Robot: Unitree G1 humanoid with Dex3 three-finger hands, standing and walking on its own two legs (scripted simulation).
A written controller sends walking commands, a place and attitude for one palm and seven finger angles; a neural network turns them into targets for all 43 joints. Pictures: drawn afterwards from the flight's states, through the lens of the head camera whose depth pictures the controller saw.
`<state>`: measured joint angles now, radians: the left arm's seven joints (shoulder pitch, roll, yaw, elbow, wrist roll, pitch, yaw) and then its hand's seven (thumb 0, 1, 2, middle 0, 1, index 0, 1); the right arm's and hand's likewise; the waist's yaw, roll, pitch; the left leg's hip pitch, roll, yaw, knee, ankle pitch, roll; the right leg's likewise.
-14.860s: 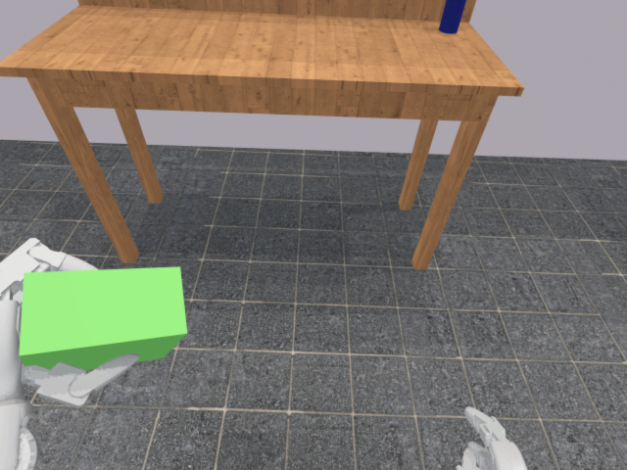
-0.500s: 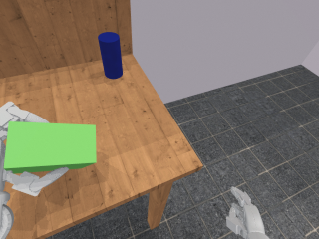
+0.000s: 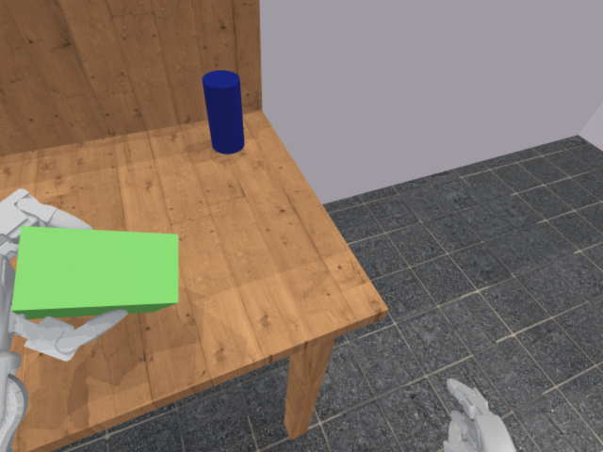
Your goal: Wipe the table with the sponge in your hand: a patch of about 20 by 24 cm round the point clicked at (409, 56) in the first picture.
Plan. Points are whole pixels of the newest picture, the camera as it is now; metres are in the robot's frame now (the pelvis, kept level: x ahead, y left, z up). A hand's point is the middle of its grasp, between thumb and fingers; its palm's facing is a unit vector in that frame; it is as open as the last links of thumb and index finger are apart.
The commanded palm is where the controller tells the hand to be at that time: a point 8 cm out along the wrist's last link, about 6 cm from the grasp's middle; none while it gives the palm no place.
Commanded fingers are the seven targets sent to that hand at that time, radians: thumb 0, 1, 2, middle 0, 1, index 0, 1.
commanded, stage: come to a stop and stand still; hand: left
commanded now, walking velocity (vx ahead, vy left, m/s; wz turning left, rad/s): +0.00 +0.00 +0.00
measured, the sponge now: (122, 277) +0.25 +0.21 +0.16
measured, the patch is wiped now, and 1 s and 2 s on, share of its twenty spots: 0.05 0.05 0.05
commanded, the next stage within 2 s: look again from close up in 0.56 s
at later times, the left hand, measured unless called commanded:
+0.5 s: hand (30, 295) +0.22 +0.29 +0.16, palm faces +0.41 -0.84 -0.37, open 10.4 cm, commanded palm +0.16 +0.32 +0.18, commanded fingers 0.00 0.10 1.30 -1.20 -1.60 -1.20 -1.60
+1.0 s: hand (56, 292) +0.22 +0.26 +0.16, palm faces +0.38 -0.84 -0.38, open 10.4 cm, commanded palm +0.16 +0.30 +0.18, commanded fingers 0.00 0.10 1.30 -1.20 -1.60 -1.20 -1.60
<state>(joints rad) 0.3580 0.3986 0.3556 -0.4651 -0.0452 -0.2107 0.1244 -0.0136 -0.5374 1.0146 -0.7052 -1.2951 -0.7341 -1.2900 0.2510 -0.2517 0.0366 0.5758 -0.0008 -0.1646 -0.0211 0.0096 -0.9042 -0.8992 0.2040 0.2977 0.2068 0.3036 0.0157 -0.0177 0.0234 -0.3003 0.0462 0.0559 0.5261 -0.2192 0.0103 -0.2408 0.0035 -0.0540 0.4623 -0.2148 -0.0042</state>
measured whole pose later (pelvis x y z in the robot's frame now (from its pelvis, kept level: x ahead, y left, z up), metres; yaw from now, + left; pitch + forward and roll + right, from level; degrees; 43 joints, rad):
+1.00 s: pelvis +0.01 +0.02 +0.00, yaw +1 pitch -1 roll -2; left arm 0.45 0.37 0.34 -0.50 -0.04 -0.15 0.13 -0.01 -0.54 1.02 -0.71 -1.29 -0.74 -1.29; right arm 0.20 -0.21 0.01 0.59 0.00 -0.11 -0.05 0.01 -0.91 -0.90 0.20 0.30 0.20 0.30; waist 0.00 -0.01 0.08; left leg -0.24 0.01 0.05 0.46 -0.20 0.03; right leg -0.17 -0.02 -0.07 0.39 -0.19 0.02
